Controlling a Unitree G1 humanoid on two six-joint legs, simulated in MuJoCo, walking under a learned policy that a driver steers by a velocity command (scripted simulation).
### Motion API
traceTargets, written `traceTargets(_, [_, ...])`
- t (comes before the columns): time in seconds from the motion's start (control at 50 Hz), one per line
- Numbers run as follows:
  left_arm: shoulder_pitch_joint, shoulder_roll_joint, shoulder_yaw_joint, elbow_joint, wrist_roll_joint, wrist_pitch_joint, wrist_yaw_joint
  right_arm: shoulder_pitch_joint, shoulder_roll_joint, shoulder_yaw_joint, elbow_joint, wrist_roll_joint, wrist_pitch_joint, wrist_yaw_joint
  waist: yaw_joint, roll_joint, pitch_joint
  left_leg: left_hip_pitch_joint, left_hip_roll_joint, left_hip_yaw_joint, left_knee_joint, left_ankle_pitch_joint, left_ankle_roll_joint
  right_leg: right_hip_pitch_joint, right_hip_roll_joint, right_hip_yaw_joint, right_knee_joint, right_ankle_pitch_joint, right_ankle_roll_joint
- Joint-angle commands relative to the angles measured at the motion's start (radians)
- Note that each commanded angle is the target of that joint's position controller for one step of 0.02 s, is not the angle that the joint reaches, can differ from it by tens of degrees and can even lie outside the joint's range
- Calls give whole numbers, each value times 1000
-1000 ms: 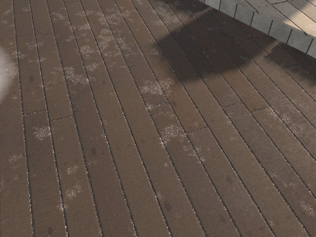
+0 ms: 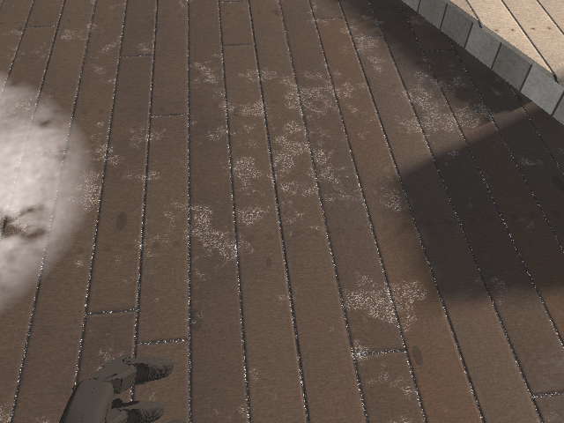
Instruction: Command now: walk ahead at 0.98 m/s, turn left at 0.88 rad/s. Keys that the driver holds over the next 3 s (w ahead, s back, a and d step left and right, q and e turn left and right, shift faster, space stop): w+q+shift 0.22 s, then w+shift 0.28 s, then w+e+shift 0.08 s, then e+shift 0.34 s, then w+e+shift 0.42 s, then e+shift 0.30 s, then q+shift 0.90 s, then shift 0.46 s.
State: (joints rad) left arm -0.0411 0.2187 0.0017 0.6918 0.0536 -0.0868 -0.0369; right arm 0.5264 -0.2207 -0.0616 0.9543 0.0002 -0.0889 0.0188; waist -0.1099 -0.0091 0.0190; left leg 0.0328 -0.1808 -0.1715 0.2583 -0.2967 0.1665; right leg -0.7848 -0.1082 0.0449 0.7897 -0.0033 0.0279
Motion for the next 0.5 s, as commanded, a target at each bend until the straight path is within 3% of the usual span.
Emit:
traceTargets(0.02, [-137,75,7,-112,-16,-8,-2,14,-172,-36,-70,6,-15,-9,9,60,68,-159,220,-214,-73,661,59,186,100,-75,-142,112,-11])
traceTargets(0.06, [-119,94,9,-130,-21,-8,6,-21,-190,-40,-83,13,-12,-20,37,66,38,-100,224,-212,-11,776,31,299,126,-60,-260,96,-32])
traceTargets(0.08, [-58,117,18,-121,-24,-8,17,-44,-211,-44,-91,13,-13,-23,69,75,-13,-89,218,-210,70,918,7,430,155,-57,-292,62,-42])
traceTargets(0.1, [61,169,39,-94,-32,-10,33,-66,-245,-51,-98,6,-17,-21,129,85,-101,-84,218,-217,223,1016,-15,593,167,-40,-280,0,-53])
traceTargets(0.12, [251,213,61,-52,-41,-12,52,-122,-284,-60,-112,-1,-21,-15,241,93,-192,-140,199,-216,430,989,-25,795,137,-30,-289,-54,-61])
traceTargets(0.14, [463,274,86,-10,-25,-11,78,-167,-233,-50,-137,-10,-30,-7,329,63,-303,-282,160,-188,691,789,-25,1044,24,53,-231,-254,-77])
traceTargets(0.16, [543,316,98,6,25,-12,89,-106,-34,-4,-168,11,-30,-10,267,-205,-385,-579,65,-75,1031,-145,-30,1288,-286,411,-266,-468,-126])
traceTargets(0.18, [448,326,109,-5,22,-12,65,-28,-98,2,-216,50,-18,-21,179,-396,-481,-731,74,4,1184,-172,-28,1275,-394,869,-467,-651,-205])
traceTargets(0.2, [321,192,90,-35,13,-8,54,-130,-162,-6,-184,16,4,-27,179,-174,-289,-765,157,33,1169,-33,-27,1085,-304,708,-528,-775,-188])
traceTargets(0.22, [283,133,75,-21,3,-9,48,-186,-167,-11,-187,-5,18,-13,168,-52,-165,-754,186,56,1128,30,-36,939,-264,529,-527,-620,-175])
traceTargets(0.24, [300,114,70,8,8,-12,43,-221,-145,-7,-192,-21,26,2,159,16,-107,-729,212,62,1101,43,-42,837,-224,418,-544,-460,-162])
traceTargets(0.26, [340,100,63,49,5,-21,43,-244,-111,0,-214,-38,35,19,139,0,-60,-720,235,59,1078,46,-44,760,-188,322,-556,-369,-158])
traceTargets(0.3, [394,71,55,111,-16,-42,27,-278,-56,19,-250,-45,49,37,112,-47,-26,-737,258,57,1046,45,-46,699,-152,213,-593,-281,-149])
traceTargets(0.32, [400,78,55,125,-25,-52,20,-300,-49,25,-270,-45,54,44,100,-68,-4,-766,264,51,1023,55,-49,680,-157,176,-613,-227,-154])
traceTargets(0.4, [405,117,55,151,-28,-69,9,-464,-87,39,-344,-45,45,57,87,-51,84,-792,239,82,766,236,-62,613,-99,-49,-700,15,-145])
traceTargets(0.46, [467,168,57,179,-40,-71,12,-599,-86,58,-380,-42,31,77,119,-10,128,-604,201,232,496,353,-41,570,-88,-153,-814,164,-140])
traceTargets(0.48, [506,172,53,194,-42,-66,13,-611,-89,60,-371,-36,33,76,140,-6,99,-575,163,281,483,349,-28,648,-65,-185,-805,323,-137])
traceTargets(0.5, [522,216,56,206,-36,-63,17,-616,-82,66,-386,-37,25,72,118,-58,121,-561,171,278,427,316,-13,693,-107,-189,-746,524,-140])
